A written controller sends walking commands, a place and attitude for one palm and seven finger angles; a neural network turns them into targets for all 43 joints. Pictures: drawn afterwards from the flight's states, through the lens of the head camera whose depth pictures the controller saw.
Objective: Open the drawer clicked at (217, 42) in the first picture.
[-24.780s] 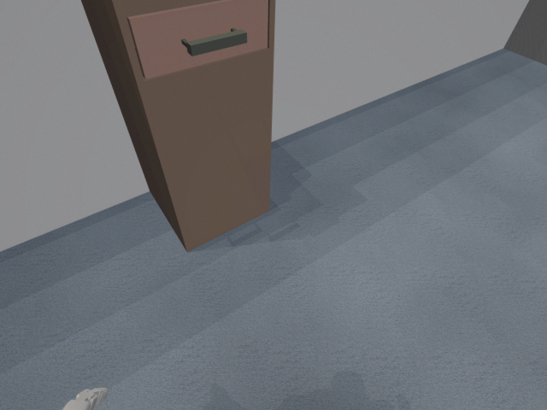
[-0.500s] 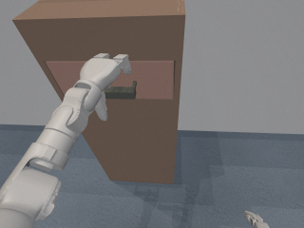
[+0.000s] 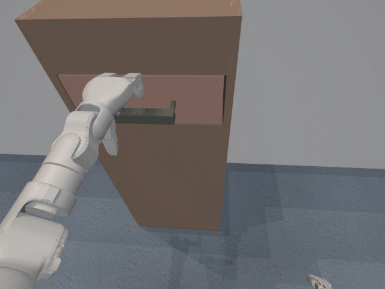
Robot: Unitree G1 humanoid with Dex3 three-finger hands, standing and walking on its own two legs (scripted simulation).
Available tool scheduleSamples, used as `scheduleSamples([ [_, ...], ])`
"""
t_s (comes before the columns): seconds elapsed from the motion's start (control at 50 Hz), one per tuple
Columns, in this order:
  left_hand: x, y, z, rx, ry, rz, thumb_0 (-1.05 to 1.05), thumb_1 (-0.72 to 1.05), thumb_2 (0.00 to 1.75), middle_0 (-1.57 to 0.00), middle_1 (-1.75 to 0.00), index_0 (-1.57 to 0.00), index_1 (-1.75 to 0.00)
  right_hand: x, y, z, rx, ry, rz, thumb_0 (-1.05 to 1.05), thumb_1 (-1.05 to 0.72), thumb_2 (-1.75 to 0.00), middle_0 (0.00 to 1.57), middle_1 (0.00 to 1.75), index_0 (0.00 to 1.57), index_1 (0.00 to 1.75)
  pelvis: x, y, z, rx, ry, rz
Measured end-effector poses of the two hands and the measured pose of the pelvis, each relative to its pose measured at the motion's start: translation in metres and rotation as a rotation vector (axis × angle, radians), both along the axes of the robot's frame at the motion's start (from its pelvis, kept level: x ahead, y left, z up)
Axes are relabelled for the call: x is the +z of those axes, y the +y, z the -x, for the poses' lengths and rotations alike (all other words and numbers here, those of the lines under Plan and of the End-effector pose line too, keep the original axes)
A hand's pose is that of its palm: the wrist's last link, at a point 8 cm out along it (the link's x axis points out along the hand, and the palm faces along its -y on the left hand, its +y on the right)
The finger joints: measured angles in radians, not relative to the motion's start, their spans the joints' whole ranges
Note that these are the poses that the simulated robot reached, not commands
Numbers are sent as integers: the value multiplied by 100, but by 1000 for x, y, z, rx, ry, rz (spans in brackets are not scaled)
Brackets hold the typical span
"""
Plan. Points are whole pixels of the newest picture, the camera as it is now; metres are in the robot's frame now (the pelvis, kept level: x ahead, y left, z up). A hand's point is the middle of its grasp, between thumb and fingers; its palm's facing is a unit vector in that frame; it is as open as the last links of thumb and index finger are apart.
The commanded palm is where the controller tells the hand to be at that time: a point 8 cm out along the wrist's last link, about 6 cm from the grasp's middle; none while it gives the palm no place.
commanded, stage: lift the fingers back up to retry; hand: left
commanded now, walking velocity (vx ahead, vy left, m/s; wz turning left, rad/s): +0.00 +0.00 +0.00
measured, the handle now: (142, 109) +0.49 +0.16 +0.10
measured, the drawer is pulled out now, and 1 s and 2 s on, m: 0.00 0.00 0.00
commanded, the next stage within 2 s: re-aim the fingers above the handle in 0.16 s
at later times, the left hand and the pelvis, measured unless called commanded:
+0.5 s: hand (118, 104) +0.44 +0.19 +0.16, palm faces +0.01 -0.03 -1.00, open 13.7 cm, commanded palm +0.42 +0.19 +0.22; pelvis +0.00 +0.01 +0.00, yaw -2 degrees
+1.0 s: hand (130, 101) +0.45 +0.16 +0.16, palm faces +0.06 -0.06 -1.00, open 13.6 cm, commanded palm +0.42 +0.20 +0.23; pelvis +0.00 +0.00 +0.00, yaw -2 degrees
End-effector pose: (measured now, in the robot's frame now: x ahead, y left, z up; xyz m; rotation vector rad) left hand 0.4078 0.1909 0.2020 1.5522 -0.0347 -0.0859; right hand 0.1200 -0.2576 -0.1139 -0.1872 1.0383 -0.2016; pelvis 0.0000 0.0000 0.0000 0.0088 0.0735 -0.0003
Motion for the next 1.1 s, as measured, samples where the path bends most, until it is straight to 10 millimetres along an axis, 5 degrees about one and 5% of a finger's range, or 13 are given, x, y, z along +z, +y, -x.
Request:
scheduleSamples([
  [0.12,8,-19,-14,-64,-63,59,0,-49,30,-33,-120,-32,-120,0,2,-3,-13,-2,-2,1,-91,-90,20,30,20,30,-1,7,-4,-6,13,2],
  [0.4,14,-22,-18,33,-81,29,0,-49,30,-40,-124,-35,-125,-9,38,-3,2,-1,-117,1,-91,-90,20,30,20,30,0,9,0,-34,13,-4],
  [0.56,6,5,-9,99,-13,1,0,-49,30,-34,-121,-33,-121,-6,23,2,-2,-5,-81,1,-91,-90,20,30,20,30,0,4,2,-21,4,-4],
  [0.76,3,-34,-12,-75,-48,42,0,-49,30,-33,-120,-32,-120,-3,3,0,-11,-5,-20,1,-91,-90,20,30,20,30,-1,2,-1,-10,11,-1],
  [0.9,10,-37,-18,-49,-83,54,0,-49,30,-44,-125,-33,-121,-9,10,-2,-16,1,-69,1,-91,-90,20,30,20,30,0,1,-4,-33,15,-5],
  [1.0,14,-24,-17,20,-91,40,0,-49,30,-40,-123,-36,-123,-9,15,-5,-14,-4,-94,1,-91,-90,20,30,20,30,1,-3,-3,-43,9,-8],
  [1.1,21,10,-10,138,-78,13,0,-49,30,-36,-121,-35,-122,-7,12,-9,-4,-15,-92,1,-91,-90,20,30,20,30,1,-8,-3,-36,5,-8],
])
